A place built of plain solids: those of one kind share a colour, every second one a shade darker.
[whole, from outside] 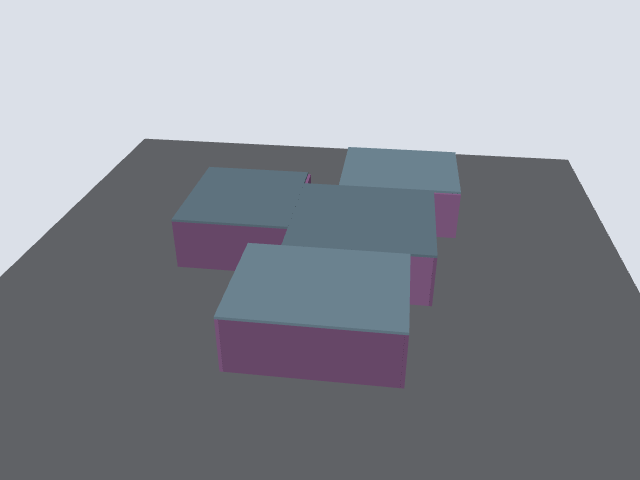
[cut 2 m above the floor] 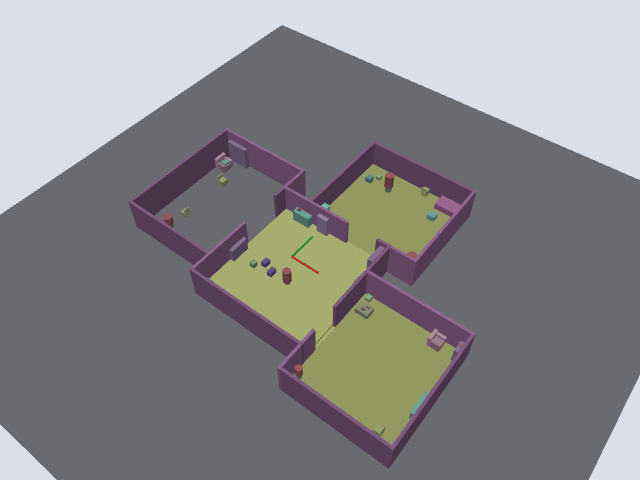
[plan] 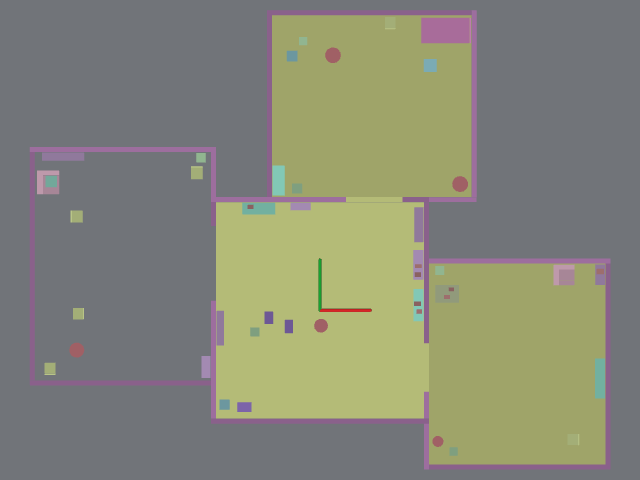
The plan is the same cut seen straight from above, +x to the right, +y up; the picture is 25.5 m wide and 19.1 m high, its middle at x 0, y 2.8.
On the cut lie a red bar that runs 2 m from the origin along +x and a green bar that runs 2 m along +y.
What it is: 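A storey of a house; a hub and three side rooms behind broad openings; the side rooms' floors lie 0.49 m, 0.134 m and not at all below the hub's; a bare drop, one riser, a flush line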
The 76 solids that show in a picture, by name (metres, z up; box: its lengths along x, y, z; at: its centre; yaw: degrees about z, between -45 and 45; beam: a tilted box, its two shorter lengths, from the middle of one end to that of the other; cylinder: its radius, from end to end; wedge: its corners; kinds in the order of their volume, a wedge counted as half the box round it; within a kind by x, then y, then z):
{
 "floor_1": {"box": [8.27, 8.62, 0.54], "at": [0.0, 0.0, 0.22]},
 "floor_2": {"box": [7.95, 7.23, 0.54], "at": [2.06, 8.12, 0.22]},
 "floor_3": {"box": [2.25, 0.2, 0.54], "at": [2.16, 4.41, 0.22]},
 "floor_4": {"box": [0.2, 1.93, 0.4], "at": [4.24, -2.27, 0.15]},
 "floor_5": {"box": [7.03, 7.99, 0.4], "at": [7.85, -2.13, 0.15]},
 "wall_1": {"box": [0.2, 9.09, 3.41], "at": [-11.45, 1.76, 1.66]},
 "wall_2": {"box": [7.22, 0.2, 3.41], "at": [-7.94, -2.89, 1.66]},
 "wall_3": {"box": [7.22, 0.2, 3.41], "at": [-7.94, 6.4, 1.66]},
 "wall_4": {"box": [0.2, 4.69, 3.41], "at": [-4.24, -1.96, 1.66]},
 "wall_5": {"box": [0.2, 0.96, 3.41], "at": [-4.24, 3.83, 1.66]},
 "wall_6": {"box": [0.2, 1.99, 3.41], "at": [-4.24, 5.5, 1.66]},
 "wall_7": {"box": [0.2, 7.43, 3.41], "at": [-2.01, 8.22, 1.66]},
 "wall_8": {"box": [5.37, 0.2, 3.41], "at": [-1.65, 4.41, 1.66]},
 "wall_9": {"box": [8.67, 0.2, 3.41], "at": [0.0, -4.41, 1.66]},
 "wall_10": {"box": [7.95, 0.2, 3.41], "at": [2.06, 11.84, 1.66]},
 "wall_11": {"box": [1.05, 0.2, 3.41], "at": [3.81, 4.41, 1.66]},
 "wall_12": {"box": [0.2, 1.82, 3.41], "at": [4.24, -5.42, 1.66]},
 "wall_13": {"box": [0.2, 1.07, 3.41], "at": [4.24, -3.77, 1.66]},
 "wall_14": {"box": [0.2, 5.62, 3.41], "at": [4.24, 1.5, 1.66]},
 "wall_15": {"box": [1.9, 0.2, 3.41], "at": [5.29, 4.41, 1.66]},
 "wall_16": {"box": [0.2, 7.43, 3.41], "at": [6.13, 8.22, 1.66]},
 "wall_17": {"box": [7.23, 0.2, 3.41], "at": [7.95, -6.23, 1.66]},
 "wall_18": {"box": [7.23, 0.2, 3.41], "at": [7.95, 1.96, 1.66]},
 "wall_19": {"box": [0.2, 7.99, 3.41], "at": [11.46, -2.13, 1.66]},
 "roof_1": {"box": [7.22, 9.49, 0.16], "at": [-7.94, 1.76, 3.44]},
 "roof_2": {"box": [8.67, 9.02, 0.16], "at": [0.0, 0.0, 3.44]},
 "roof_3": {"box": [8.35, 7.43, 0.16], "at": [2.06, 8.22, 3.44]},
 "roof_4": {"box": [7.23, 8.39, 0.16], "at": [7.95, -2.13, 3.44]},
 "case_1": {"box": [1.68, 0.33, 1.82], "at": [-10.22, 6.12, 0.86]},
 "case_2": {"box": [0.36, 0.87, 1.59], "at": [-4.54, -2.25, 0.75]},
 "case_3": {"box": [0.3, 1.39, 1.01], "at": [-3.97, -0.71, 0.99]},
 "case_4": {"box": [0.81, 0.3, 1.5], "at": [-0.77, 4.14, 1.24]},
 "case_5": {"box": [0.4, 1.18, 1.06], "at": [3.91, 1.81, 1.01]},
 "case_6": {"box": [0.37, 1.39, 2.02], "at": [3.93, 3.4, 1.5]},
 "case_7": {"box": [0.39, 0.82, 1.08], "at": [11.15, 1.42, 0.89]},
 "sideboard_1": {"box": [1.32, 0.48, 0.87], "at": [-2.44, 4.05, 0.92]},
 "sideboard_2": {"box": [0.49, 1.19, 0.84], "at": [-1.65, 5.17, 0.91]},
 "sideboard_3": {"box": [0.4, 1.29, 0.82], "at": [3.92, 0.21, 0.9]},
 "sideboard_4": {"box": [0.4, 1.59, 0.75], "at": [11.14, -2.71, 0.73]},
 "bush_1": {"cylinder": 0.3, "from": [-9.68, -1.58, 0.43], "to": [-9.68, -1.58, 1.06]},
 "bush_2": {"cylinder": 0.27, "from": [0.04, -0.61, 0.78], "to": [0.04, -0.61, 1.78]},
 "bush_3": {"cylinder": 0.31, "from": [0.52, 10.15, 0.94], "to": [0.52, 10.15, 1.97]},
 "bush_4": {"cylinder": 0.22, "from": [4.69, -5.22, 0.8], "to": [4.69, -5.22, 1.45]},
 "bush_5": {"cylinder": 0.31, "from": [5.58, 5.02, 0.91], "to": [5.58, 5.02, 1.96]},
 "armchair_1": {"box": [0.24, 0.95, 0.97], "at": [-11.15, 5.1, 0.43]},
 "armchair_2": {"box": [0.66, 0.19, 0.67], "at": [-10.7, 4.72, 0.29]},
 "armchair_3": {"box": [0.66, 0.57, 0.5], "at": [-10.7, 5.1, 0.2]},
 "armchair_4": {"box": [0.66, 0.19, 0.67], "at": [-10.7, 5.48, 0.29]},
 "armchair_5": {"box": [0.22, 0.82, 0.76], "at": [9.4, 1.41, 0.73]},
 "armchair_6": {"box": [0.61, 0.2, 0.61], "at": [9.82, 1.1, 0.66]},
 "armchair_7": {"box": [0.61, 0.43, 0.41], "at": [9.82, 1.41, 0.56]},
 "armchair_8": {"box": [0.61, 0.2, 0.61], "at": [9.82, 1.72, 0.66]},
 "bed_1": {"box": [1.92, 1.01, 0.47], "at": [4.99, 11.13, 0.72]},
 "chair_1": {"box": [0.44, 0.44, 0.5], "at": [-10.74, -2.3, 0.2]},
 "chair_2": {"box": [0.43, 0.47, 0.47], "at": [-9.65, 3.74, 0.19]},
 "chair_3": {"box": [0.4, 0.45, 0.46], "at": [-9.63, -0.13, 0.18]},
 "chair_4": {"box": [0.044, 0.45, 0.84], "at": [-9.41, -0.13, 0.37]},
 "chair_5": {"box": [0.48, 0.47, 0.46], "at": [-4.9, 5.45, 0.18]},
 "chair_6": {"box": [0.43, 0.046, 0.76], "at": [2.79, 11.21, 0.87]},
 "chair_7": {"box": [0.43, 0.45, 0.42], "at": [2.79, 11.45, 0.7]},
 "chair_8": {"box": [0.43, 0.45, 0.41], "at": [10.06, -5.14, 0.56]},
 "basket_1": {"box": [0.38, 0.39, 0.36], "at": [-4.74, 6.08, 0.13]},
 "basket_2": {"box": [0.36, 0.36, 0.38], "at": [-2.59, -0.86, 0.67]},
 "basket_3": {"box": [0.4, 0.4, 0.29], "at": [-0.91, 4.85, 0.63]},
 "basket_4": {"box": [0.33, 0.33, 0.28], "at": [-0.67, 10.71, 0.63]},
 "basket_5": {"box": [0.36, 0.36, 0.3], "at": [4.77, 1.59, 0.5]},
 "basket_6": {"box": [0.34, 0.34, 0.35], "at": [5.32, -5.62, 0.53]},
 "pouf_1": {"box": [0.41, 0.41, 0.43], "at": [-3.79, -3.75, 0.7]},
 "pouf_2": {"box": [0.44, 0.44, 0.4], "at": [-1.11, 10.11, 0.69]},
 "pouf_3": {"box": [0.53, 0.53, 0.41], "at": [4.39, 9.74, 0.69]},
 "lowtable_1": {"box": [0.94, 0.71, 0.39], "at": [5.06, 0.65, 0.55]},
 "toybox_1": {"box": [0.58, 0.39, 0.31], "at": [-3.01, -3.85, 0.64]},
 "toybox_2": {"box": [0.36, 0.5, 0.36], "at": [-2.03, -0.3, 0.67]},
 "toybox_3": {"box": [0.33, 0.54, 0.37], "at": [-1.24, -0.64, 0.67]},
 "cushion_1": {"box": [0.46, 0.46, 0.16], "at": [-10.69, 5.13, 0.52]},
 "books_1": {"box": [0.3, 0.23, 0.048], "at": [11.15, 1.55, 1.46]}
}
